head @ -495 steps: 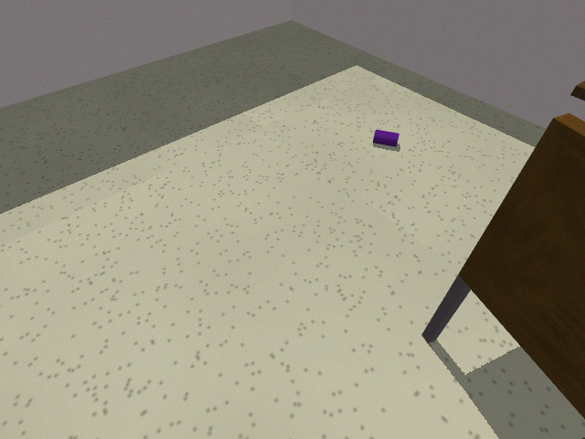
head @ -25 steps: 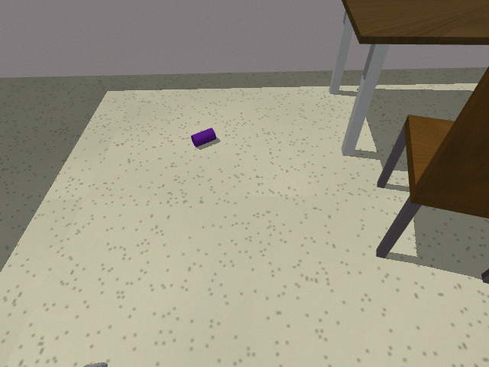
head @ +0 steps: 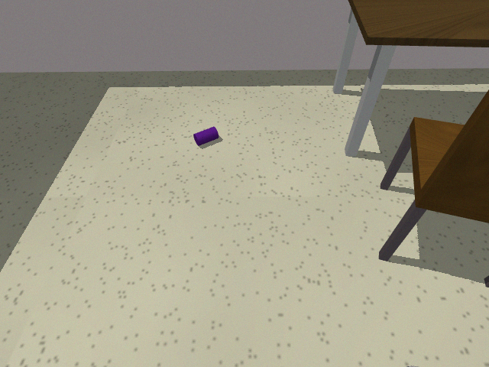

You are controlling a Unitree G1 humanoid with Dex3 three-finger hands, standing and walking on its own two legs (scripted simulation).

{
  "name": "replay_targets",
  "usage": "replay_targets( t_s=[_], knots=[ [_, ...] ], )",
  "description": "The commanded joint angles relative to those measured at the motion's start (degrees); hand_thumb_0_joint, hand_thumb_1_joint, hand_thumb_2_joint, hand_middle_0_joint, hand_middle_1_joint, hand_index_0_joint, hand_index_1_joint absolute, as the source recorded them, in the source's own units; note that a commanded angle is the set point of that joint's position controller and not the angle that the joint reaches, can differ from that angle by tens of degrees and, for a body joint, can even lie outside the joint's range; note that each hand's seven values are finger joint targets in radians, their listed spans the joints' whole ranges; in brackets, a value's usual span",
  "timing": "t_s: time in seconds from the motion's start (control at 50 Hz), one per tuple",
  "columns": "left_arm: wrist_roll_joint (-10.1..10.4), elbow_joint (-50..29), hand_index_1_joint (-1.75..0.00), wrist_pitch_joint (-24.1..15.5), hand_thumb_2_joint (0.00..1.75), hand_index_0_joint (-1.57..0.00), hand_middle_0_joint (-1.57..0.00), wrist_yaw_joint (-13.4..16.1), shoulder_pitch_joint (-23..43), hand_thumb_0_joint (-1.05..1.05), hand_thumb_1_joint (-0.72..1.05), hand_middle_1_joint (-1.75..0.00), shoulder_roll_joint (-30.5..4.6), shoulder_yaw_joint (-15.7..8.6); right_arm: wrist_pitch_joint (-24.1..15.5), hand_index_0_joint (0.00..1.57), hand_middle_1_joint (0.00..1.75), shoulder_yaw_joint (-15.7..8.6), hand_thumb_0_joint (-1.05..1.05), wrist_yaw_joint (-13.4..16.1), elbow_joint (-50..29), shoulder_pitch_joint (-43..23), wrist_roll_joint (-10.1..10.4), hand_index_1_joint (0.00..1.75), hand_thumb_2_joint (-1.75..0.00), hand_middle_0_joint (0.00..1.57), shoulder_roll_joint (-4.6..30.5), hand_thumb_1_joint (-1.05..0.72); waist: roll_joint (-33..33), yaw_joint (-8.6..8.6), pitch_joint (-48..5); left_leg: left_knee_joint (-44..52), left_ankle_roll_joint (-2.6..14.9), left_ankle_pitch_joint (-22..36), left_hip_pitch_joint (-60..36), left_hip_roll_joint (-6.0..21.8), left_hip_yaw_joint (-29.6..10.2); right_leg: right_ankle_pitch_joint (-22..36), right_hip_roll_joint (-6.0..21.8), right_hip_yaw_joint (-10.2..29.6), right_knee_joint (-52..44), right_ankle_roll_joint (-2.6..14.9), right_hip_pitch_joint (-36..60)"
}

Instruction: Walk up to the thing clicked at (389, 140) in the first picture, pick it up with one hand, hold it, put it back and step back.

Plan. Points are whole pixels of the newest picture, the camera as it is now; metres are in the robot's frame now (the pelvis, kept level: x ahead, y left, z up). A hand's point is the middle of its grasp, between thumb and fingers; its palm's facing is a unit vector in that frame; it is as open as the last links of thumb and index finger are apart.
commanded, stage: stand
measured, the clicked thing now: (206, 136) +1.51 +0.27 -0.74
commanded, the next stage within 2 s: none
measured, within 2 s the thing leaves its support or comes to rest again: neither
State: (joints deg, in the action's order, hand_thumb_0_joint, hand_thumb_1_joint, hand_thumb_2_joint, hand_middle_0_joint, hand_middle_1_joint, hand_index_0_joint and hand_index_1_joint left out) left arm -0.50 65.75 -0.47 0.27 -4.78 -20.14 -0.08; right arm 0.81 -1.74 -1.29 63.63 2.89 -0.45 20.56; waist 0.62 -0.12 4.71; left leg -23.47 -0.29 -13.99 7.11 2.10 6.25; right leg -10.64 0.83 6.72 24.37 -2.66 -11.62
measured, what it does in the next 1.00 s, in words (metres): stands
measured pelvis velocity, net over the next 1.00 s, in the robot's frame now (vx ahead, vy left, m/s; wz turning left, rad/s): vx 0.01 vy -0.01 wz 0.05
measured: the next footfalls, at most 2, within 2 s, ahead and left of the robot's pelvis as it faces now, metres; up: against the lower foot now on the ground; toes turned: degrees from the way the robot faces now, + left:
none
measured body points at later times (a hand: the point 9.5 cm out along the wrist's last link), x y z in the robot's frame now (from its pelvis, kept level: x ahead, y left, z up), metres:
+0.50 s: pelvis +0.01 -0.01 +0.01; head +0.02 -0.02 +0.46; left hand +0.08 +0.29 -0.12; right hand +0.09 -0.31 -0.13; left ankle -0.01 +0.12 -0.74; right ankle +0.03 -0.15 -0.74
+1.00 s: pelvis +0.01 -0.01 +0.01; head +0.02 -0.01 +0.46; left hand +0.06 +0.29 -0.13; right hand +0.09 -0.31 -0.13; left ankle -0.01 +0.12 -0.74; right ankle +0.03 -0.15 -0.74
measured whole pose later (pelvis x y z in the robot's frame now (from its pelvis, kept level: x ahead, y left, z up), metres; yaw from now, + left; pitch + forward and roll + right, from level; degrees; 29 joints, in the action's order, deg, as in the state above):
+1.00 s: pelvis +0.01 -0.01 +0.01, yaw +3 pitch -2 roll +0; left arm -0.6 65.4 -0.5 -0.4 -6.4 -19.9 0.0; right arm -0.1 -1.0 -1.1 65.7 6.4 -0.7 20.1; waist 0.4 -0.4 2.6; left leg -18.6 -1.2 -11.3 5.4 2.3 3.3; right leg -8.7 0.9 3.6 18.9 -1.9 -8.4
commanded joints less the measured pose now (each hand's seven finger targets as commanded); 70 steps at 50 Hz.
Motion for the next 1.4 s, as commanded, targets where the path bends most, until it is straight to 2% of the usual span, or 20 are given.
replay_targets(
  t_s=[0.0, 0.06, 0.12, 0.16, 0.22, 0.34, 0.38, 0.44, 0.52, 0.62, 0.66, 0.68, 0.78, 0.92, 1.02, 1.14, 1.18, 1.28, 1.38],
  knots=[
    [0.25, -3.49, -0.30, -1.42, 0.90, -0.20, -0.20, 0.46, 2.02, 0.00, 0.90, -0.30, -11.16, -2.05, -1.96, 0.20, 0.30, -2.24, 0.00, 1.23, -3.17, -2.77, -0.16, 0.30, -0.90, 0.20, 12.77, -0.90, -0.65, -0.35, -8.78, 5.67, 2.06, 12.21, -5.19, 6.84, -7.01, 16.52, 4.49, 1.82, -3.23, 3.22, 1.65],
    [0.30, -3.45, -0.30, -1.34, 0.90, -0.20, -0.20, 0.48, 2.20, 0.00, 0.90, -0.30, -11.82, -2.26, -2.17, 0.20, 0.30, -2.07, 0.00, 1.32, -2.61, -2.03, 0.02, 0.30, -0.90, 0.20, 12.19, -0.90, -0.62, -0.71, -8.28, 6.76, 1.63, 11.63, -5.38, 6.82, -7.01, 15.31, 4.68, 1.40, -4.21, 3.37, 1.84],
    [0.26, -3.67, -0.30, -1.37, 0.90, -0.20, -0.20, 0.50, 2.52, 0.00, 0.90, -0.30, -11.78, -2.45, -2.23, 0.20, 0.30, -1.96, 0.00, 1.37, -2.40, -1.77, -0.04, 0.30, -0.90, 0.20, 12.22, -0.90, -0.30, -0.68, -8.06, 7.15, 1.39, 12.13, -4.36, 6.50, -6.64, 16.46, 5.12, 1.39, -5.12, 3.23, 3.62],
    [0.22, -3.59, -0.30, -1.38, 0.90, -0.20, -0.20, 0.41, 2.18, 0.00, 0.90, -0.30, -11.59, -2.40, -2.31, 0.20, 0.30, -1.91, 0.00, 1.37, -2.36, -2.19, -0.01, 0.30, -0.90, 0.20, 11.99, -0.90, -0.56, -0.48, -7.13, 7.60, 1.16, 10.46, -4.61, 6.44, -6.58, 14.61, 5.15, 1.49, -5.78, 3.18, 2.75],
    [0.04, -3.89, -0.30, -1.34, 0.90, -0.20, -0.20, 0.40, 2.79, 0.00, 0.90, -0.30, -12.07, -2.54, -2.30, 0.20, 0.30, -1.78, 0.00, 1.25, -2.35, -2.54, -0.14, 0.30, -0.90, 0.20, 11.42, -0.90, -0.95, -0.48, -4.96, 9.08, 0.86, 3.90, -2.48, 6.16, -7.18, 8.47, 4.86, 1.27, -7.30, 3.02, 1.81],
    [0.03, -4.10, -0.30, -1.85, 0.90, -0.20, -0.20, 0.46, 3.16, 0.00, 0.90, -0.30, -12.19, -2.63, -2.25, 0.20, 0.30, -1.86, 0.00, 1.08, -2.24, -1.54, -0.11, 0.30, -0.90, 0.20, 11.38, -0.90, -1.92, -1.10, -7.31, 7.78, 1.06, 7.47, -4.23, 6.29, -7.00, 12.42, 5.79, 1.68, -7.65, 3.34, 3.25],
    [0.10, -4.11, -0.30, -1.83, 0.90, -0.20, -0.20, 0.45, 2.84, 0.00, 0.90, -0.30, -12.07, -2.61, -2.23, 0.20, 0.30, -1.70, 0.00, 1.09, -2.10, -1.39, -0.11, 0.30, -0.90, 0.20, 11.17, -0.90, -1.52, -0.85, -6.83, 8.31, 0.95, 5.51, -3.49, 6.03, -7.07, 10.76, 5.70, 1.63, -8.30, 3.23, 3.07],
    [0.03, -4.21, -0.30, -1.80, 0.90, -0.20, -0.20, 0.43, 2.79, 0.00, 0.90, -0.30, -12.26, -2.68, -2.40, 0.20, 0.30, -1.74, 0.00, 1.10, -2.16, -1.10, -0.24, 0.30, -0.90, 0.20, 11.42, -0.90, -1.13, -0.89, -7.98, 8.03, 0.93, 8.47, -4.35, 6.38, -7.30, 12.74, 5.79, 1.18, -7.55, 3.42, 3.78],
    [0.10, -4.18, -0.30, -1.67, 0.90, -0.20, -0.20, 0.45, 2.65, 0.00, 0.90, -0.30, -11.95, -2.54, -2.37, 0.20, 0.30, -1.64, 0.00, 1.27, -1.84, -0.60, -0.15, 0.30, -0.90, 0.20, 11.56, -0.90, -0.68, -0.85, -7.54, 7.80, 0.88, 8.79, -3.80, 6.29, -7.18, 13.66, 5.85, 1.25, -7.97, 3.34, 4.07],
    [0.17, -3.99, -0.30, -1.31, 0.90, -0.20, -0.20, 0.35, 2.30, 0.00, 0.90, -0.30, -11.96, -2.47, -2.22, 0.20, 0.30, -1.52, 0.00, 1.26, -1.72, -0.54, -0.22, 0.30, -0.90, 0.20, 11.71, -0.90, -0.79, -0.53, -5.58, 9.06, 0.88, 3.47, -2.19, 6.02, -7.63, 7.35, 5.34, 1.06, -8.54, 3.33, 2.87],
    [0.07, -3.95, -0.30, -1.34, 0.90, -0.20, -0.20, 0.31, 2.38, 0.00, 0.90, -0.30, -12.36, -2.50, -2.22, 0.20, 0.30, -1.53, 0.00, 1.20, -1.72, -0.04, -0.27, 0.30, -0.90, 0.20, 11.48, -0.90, -1.89, -0.58, -5.72, 9.06, 1.05, 3.31, -1.85, 6.11, -7.77, 6.29, 5.43, 0.98, -8.67, 3.47, 3.00],
    [-0.09, -3.97, -0.30, -1.38, 0.90, -0.20, -0.20, 0.31, 1.88, 0.00, 0.90, -0.30, -11.87, -2.39, -2.21, 0.20, 0.30, -1.73, 0.00, 1.23, -1.82, -0.26, -0.22, 0.30, -0.90, 0.20, 12.17, -0.90, -1.34, -0.53, -6.31, 8.56, 1.25, 4.40, -2.96, 6.36, -7.75, 7.93, 5.52, 0.87, -8.42, 3.43, 2.75],
    [0.03, -3.95, -0.30, -1.30, 0.90, -0.20, -0.20, 0.24, 1.96, 0.00, 0.90, -0.30, -12.37, -2.47, -2.28, 0.20, 0.30, -1.59, 0.00, 1.17, -1.52, 0.40, -0.27, 0.30, -0.90, 0.20, 11.70, -0.90, -1.23, -0.54, -4.94, 9.17, 1.07, 1.86, -1.60, 6.02, -8.06, 4.39, 5.29, 1.08, -8.65, 3.51, 2.03],
    [-0.04, -4.12, -0.30, -1.53, 0.90, -0.20, -0.20, 0.29, 1.59, 0.00, 0.90, -0.30, -12.58, -2.31, -2.14, 0.20, 0.30, -1.47, 0.00, 1.06, -1.69, 0.75, -0.18, 0.30, -0.90, 0.20, 11.45, -0.90, -2.41, -0.57, -4.92, 8.30, 1.42, 3.31, -1.94, 5.95, -8.14, 5.33, 5.64, 1.11, -8.93, 3.47, 1.87],
    [0.13, -4.14, -0.30, -1.57, 0.90, -0.20, -0.20, 0.30, 1.14, 0.00, 0.90, -0.30, -12.16, -2.20, -2.41, 0.20, 0.30, -1.45, 0.00, 1.17, -1.78, 0.85, -0.09, 0.30, -0.90, 0.20, 11.84, -0.90, -0.98, -0.49, -7.06, 7.82, 1.33, 8.83, -2.95, 6.08, -8.10, 11.39, 5.86, 0.56, -7.70, 3.49, 4.19],
    [0.04, -4.08, -0.30, -1.37, 0.90, -0.20, -0.20, 0.33, 1.02, 0.00, 0.90, -0.30, -12.09, -2.06, -2.36, 0.20, 0.30, -1.40, 0.00, 1.33, -1.78, 0.53, -0.11, 0.30, -0.90, 0.20, 11.97, -0.90, -1.01, -0.32, -6.32, 8.15, 1.08, 8.17, -2.76, 6.01, -8.19, 9.43, 5.65, 0.03, -8.00, 3.22, 3.64],
    [0.09, -4.14, -0.30, -1.27, 0.90, -0.20, -0.20, 0.36, 1.60, 0.00, 0.90, -0.30, -12.42, -2.19, -2.33, 0.20, 0.30, -1.29, 0.00, 1.38, -1.79, 1.11, -0.18, 0.30, -0.90, 0.20, 11.73, -0.90, -1.03, -0.46, -6.45, 8.28, 1.10, 8.21, -2.23, 5.98, -8.12, 10.28, 5.96, 0.18, -7.66, 3.54, 4.54],
    [0.03, -4.20, -0.30, -1.32, 0.90, -0.20, -0.20, 0.37, 1.22, 0.00, 0.90, -0.30, -12.38, -2.15, -2.52, 0.20, 0.30, -1.36, 0.00, 1.43, -1.83, 1.32, 0.00, 0.30, -0.90, 0.20, 11.83, -0.90, -0.68, -0.56, -7.92, 7.65, 1.13, 13.04, -3.65, 6.23, -7.95, 14.61, 6.17, -0.30, -6.60, 3.64, 5.84],
    [0.19, -4.04, -0.30, -1.19, 0.90, -0.20, -0.20, 0.34, 0.76, 0.00, 0.90, -0.30, -11.99, -2.06, -2.46, 0.20, 0.30, -1.28, 0.00, 1.48, -2.10, 0.23, -0.04, 0.30, -0.90, 0.20, 11.90, -0.90, -0.73, -0.05, -5.67, 8.00, 0.95, 12.61, -3.15, 6.15, -8.27, 12.88, 5.76, -0.70, -7.22, 3.24, 4.55]
  ],
)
